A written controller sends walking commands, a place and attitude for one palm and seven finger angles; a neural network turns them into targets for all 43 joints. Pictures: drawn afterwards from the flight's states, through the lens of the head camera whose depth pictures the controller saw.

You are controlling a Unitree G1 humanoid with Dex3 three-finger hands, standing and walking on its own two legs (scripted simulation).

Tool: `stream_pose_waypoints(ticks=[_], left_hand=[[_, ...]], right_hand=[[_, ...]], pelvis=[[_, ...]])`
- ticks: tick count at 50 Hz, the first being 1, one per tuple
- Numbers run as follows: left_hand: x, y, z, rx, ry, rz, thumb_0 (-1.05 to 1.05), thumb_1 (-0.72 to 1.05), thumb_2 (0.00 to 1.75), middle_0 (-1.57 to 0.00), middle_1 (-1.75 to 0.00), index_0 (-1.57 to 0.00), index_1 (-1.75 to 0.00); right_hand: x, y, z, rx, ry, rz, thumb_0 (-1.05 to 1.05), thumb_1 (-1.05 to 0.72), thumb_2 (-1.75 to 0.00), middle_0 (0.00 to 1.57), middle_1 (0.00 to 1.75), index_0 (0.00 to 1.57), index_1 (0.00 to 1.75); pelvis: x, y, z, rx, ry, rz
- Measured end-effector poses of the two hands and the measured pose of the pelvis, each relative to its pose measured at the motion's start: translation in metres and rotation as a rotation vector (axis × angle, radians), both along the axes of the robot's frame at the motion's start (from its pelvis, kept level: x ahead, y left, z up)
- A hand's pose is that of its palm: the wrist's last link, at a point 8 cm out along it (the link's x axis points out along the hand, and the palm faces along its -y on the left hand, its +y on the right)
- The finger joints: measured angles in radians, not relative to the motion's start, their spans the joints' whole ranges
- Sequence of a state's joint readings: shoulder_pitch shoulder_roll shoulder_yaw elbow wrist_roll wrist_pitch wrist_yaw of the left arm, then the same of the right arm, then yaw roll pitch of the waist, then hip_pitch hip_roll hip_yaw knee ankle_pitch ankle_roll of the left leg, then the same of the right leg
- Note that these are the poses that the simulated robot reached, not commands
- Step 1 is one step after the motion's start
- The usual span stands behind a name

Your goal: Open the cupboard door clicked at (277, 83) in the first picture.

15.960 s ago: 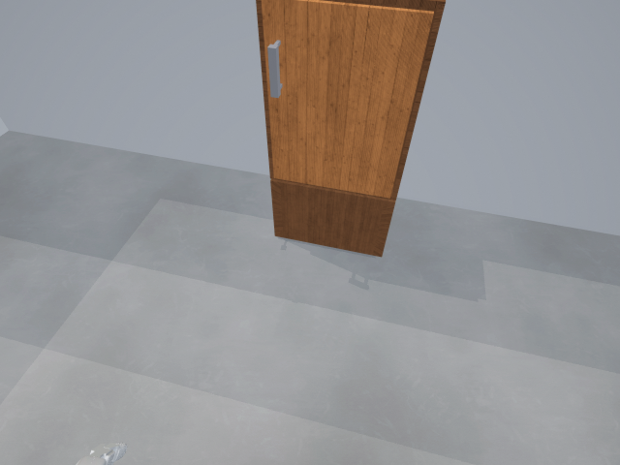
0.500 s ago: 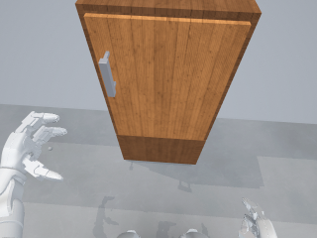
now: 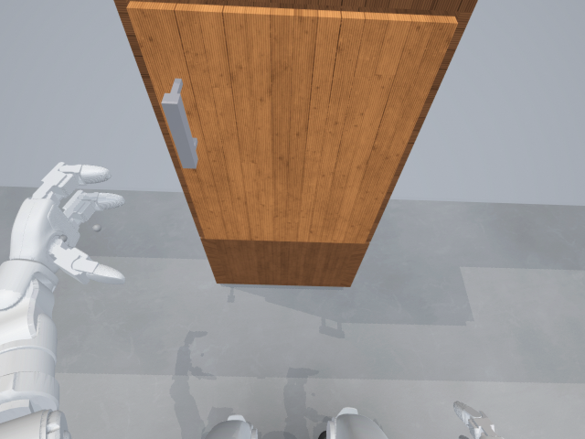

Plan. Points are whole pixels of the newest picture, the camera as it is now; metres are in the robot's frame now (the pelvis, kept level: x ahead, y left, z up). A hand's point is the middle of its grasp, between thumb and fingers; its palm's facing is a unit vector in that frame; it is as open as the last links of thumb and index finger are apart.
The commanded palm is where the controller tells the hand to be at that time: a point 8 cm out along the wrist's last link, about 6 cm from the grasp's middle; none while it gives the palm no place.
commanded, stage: move the hooked fingers beside the handle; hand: left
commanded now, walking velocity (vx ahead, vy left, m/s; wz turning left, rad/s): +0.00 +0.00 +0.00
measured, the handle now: (184, 125) +0.57 +0.19 +0.06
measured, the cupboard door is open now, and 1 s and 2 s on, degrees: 0 0 0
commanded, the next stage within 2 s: slide the fingers in behind the handle in 1.78 s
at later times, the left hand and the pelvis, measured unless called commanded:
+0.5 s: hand (118, 182) +0.44 +0.26 +0.07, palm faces -0.01 -1.00 +0.00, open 14.0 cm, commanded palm +0.43 +0.31 +0.06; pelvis +0.00 +0.00 -0.01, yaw -1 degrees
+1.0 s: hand (134, 142) +0.52 +0.26 +0.07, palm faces +0.00 -1.00 -0.03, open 14.0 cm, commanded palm +0.50 +0.30 +0.06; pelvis +0.01 +0.00 -0.02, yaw -2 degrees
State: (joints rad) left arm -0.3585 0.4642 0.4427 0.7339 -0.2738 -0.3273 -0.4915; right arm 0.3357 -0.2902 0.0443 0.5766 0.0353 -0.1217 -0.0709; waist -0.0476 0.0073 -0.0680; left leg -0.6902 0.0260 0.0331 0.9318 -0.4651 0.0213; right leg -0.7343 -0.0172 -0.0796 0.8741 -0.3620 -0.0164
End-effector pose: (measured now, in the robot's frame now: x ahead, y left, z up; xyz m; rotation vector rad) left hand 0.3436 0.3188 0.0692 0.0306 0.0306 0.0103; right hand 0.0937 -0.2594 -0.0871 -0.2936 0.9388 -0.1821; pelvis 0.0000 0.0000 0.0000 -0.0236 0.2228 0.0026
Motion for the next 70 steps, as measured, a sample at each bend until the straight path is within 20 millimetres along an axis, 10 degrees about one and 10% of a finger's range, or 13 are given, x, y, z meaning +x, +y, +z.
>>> stream_pose_waypoints(ticks=[51,70], left_hand=[[0.157,-0.009,0.001,-0.006,0.005,-0.013,-0.01,-0.5,0.3,-0.3,-1.2,-0.3,-1.2],[0.155,0.01,-0.009,-0.012,0.014,-0.018,-0.01,-0.5,0.3,-0.3,-1.2,-0.3,-1.2]], right_hand=[[-0.104,-0.002,-0.017,-0.037,0.438,-0.183,0.01,-0.91,-0.9,0.2,0.3,0.21,0.3],[-0.092,0.006,-0.009,-0.04,0.457,-0.19,0.01,-0.91,-0.9,0.2,0.3,0.21,0.3]], pelvis=[[0.006,0.005,-0.019,-0.028,0.171,-0.025],[0.017,0.013,-0.015,-0.045,0.18,-0.029]])
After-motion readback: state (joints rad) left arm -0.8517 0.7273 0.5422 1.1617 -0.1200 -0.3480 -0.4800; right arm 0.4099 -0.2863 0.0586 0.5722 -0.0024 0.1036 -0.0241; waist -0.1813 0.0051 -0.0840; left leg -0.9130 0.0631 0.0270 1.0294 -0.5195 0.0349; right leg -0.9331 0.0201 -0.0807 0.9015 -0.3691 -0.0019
